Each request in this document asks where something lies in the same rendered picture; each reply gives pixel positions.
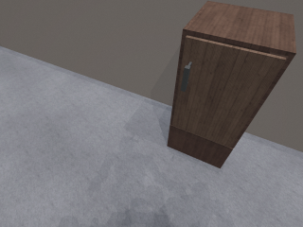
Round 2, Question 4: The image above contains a handle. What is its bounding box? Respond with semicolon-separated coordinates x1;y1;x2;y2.
180;61;192;92

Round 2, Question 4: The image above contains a cupboard door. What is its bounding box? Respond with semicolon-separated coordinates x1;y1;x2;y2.
172;35;286;148

